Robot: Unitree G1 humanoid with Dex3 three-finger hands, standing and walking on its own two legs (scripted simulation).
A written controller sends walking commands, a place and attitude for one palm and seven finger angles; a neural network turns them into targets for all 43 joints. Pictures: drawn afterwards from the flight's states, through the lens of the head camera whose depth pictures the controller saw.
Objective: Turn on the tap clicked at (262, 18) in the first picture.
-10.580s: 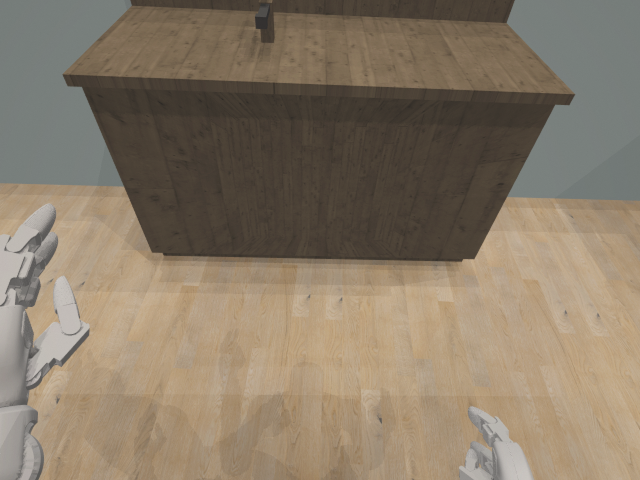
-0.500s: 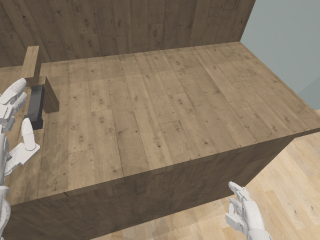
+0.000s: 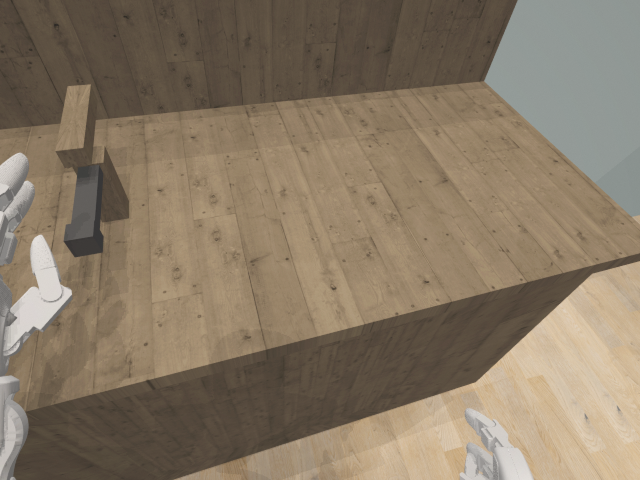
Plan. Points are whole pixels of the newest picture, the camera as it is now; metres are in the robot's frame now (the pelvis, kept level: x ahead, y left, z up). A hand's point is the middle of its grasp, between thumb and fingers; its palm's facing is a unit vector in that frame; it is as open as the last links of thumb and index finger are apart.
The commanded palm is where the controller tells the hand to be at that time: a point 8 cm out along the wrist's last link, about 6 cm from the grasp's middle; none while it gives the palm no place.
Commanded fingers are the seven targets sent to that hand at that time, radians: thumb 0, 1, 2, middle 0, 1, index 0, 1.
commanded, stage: come to a stop and stand still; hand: left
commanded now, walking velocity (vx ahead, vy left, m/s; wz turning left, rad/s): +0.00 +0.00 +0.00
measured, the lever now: (84, 238) +0.31 +0.30 +0.13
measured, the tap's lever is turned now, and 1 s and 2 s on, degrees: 0 0 0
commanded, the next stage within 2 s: look again from close up in 0.12 s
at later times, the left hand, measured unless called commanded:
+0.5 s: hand (78, 303) +0.22 +0.25 +0.16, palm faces +0.40 -0.85 -0.34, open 7.4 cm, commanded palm +0.16 +0.28 +0.18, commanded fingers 0.00 0.90 0.90 -0.20 -0.30 -0.20 -0.30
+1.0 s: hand (98, 361) +0.18 +0.22 +0.15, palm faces +0.41 -0.86 -0.31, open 7.4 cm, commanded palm +0.14 +0.26 +0.18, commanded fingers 0.00 0.90 0.90 -0.20 -0.30 -0.20 -0.30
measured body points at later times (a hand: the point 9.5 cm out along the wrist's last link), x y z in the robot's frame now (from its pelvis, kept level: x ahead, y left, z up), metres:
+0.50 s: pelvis +0.01 +0.00 +0.00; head +0.03 +0.02 +0.45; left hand +0.19 +0.29 +0.18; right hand +0.20 -0.22 -0.06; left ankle +0.00 +0.06 -0.74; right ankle +0.05 -0.14 -0.74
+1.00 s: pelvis -0.02 -0.05 -0.01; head -0.02 -0.05 +0.44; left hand +0.15 +0.26 +0.16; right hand +0.21 -0.25 -0.07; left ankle +0.00 +0.06 -0.74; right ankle +0.04 -0.13 -0.74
